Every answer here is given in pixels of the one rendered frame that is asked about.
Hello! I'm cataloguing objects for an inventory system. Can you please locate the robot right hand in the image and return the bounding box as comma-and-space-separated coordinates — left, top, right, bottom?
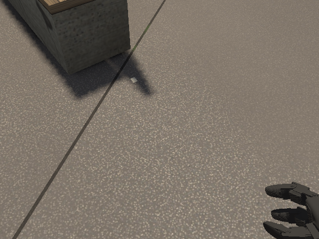
263, 181, 319, 239

